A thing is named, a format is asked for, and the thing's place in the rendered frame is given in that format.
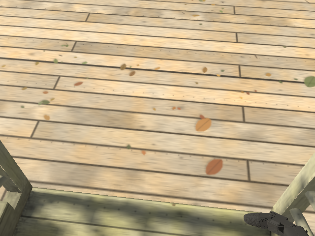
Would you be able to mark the robot right hand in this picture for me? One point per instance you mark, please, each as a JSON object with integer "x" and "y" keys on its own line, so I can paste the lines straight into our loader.
{"x": 275, "y": 222}

